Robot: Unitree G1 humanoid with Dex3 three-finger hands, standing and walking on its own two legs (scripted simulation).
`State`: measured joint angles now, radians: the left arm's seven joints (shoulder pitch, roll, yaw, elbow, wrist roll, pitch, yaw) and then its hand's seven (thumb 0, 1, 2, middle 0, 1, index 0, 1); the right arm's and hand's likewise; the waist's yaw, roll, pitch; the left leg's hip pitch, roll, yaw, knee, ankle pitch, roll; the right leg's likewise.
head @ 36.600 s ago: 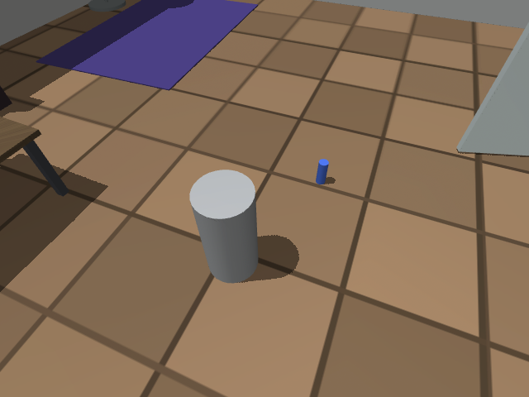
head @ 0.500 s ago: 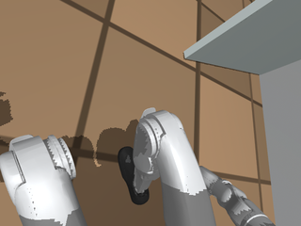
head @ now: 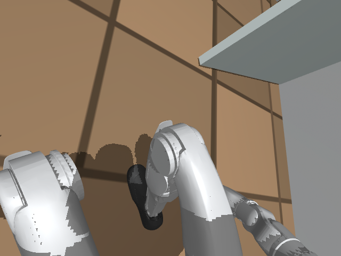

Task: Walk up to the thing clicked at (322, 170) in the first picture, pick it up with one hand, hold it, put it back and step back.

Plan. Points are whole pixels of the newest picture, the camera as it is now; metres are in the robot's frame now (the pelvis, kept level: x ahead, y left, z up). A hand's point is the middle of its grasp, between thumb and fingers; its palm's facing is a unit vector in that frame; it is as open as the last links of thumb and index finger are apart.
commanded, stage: loosen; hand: left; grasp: from the side
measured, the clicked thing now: out of the picture +0.42 +0.31 -0.21
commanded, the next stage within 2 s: open in 0.08 s
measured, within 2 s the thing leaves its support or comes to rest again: neither
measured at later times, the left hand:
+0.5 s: hand out of the picture +0.42 +0.30 -0.17, palm faces +0.45 -0.89 +0.00, open 12.6 cm
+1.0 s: hand out of the picture +0.40 +0.36 -0.11, palm faces +0.48 -0.88 -0.05, open 17.4 cm
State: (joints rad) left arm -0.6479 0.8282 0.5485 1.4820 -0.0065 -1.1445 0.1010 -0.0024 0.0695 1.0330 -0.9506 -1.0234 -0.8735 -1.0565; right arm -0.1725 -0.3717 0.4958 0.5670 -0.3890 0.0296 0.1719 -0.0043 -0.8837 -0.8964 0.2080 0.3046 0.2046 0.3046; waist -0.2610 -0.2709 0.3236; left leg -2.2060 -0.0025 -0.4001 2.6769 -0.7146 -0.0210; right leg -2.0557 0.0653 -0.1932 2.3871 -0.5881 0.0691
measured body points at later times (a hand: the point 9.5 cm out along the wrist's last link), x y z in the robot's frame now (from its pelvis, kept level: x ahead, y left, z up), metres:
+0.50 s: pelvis +0.00 +0.00 +0.00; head +0.22 +0.20 +0.33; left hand +0.39 +0.34 -0.17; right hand +0.17 -0.24 -0.03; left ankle +0.08 +0.12 -0.25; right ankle +0.15 -0.14 -0.25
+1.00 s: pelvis +0.00 +0.00 +0.01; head +0.20 +0.20 +0.36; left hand +0.37 +0.40 -0.10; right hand +0.17 -0.24 -0.03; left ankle +0.08 +0.12 -0.25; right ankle +0.15 -0.14 -0.25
